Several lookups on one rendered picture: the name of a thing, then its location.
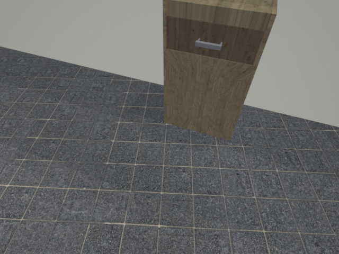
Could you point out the cabinet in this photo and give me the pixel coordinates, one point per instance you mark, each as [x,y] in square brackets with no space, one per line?
[206,94]

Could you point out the drawer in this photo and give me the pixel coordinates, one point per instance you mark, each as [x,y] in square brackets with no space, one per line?
[239,44]

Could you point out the handle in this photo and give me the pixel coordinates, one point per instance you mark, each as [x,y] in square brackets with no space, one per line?
[208,45]

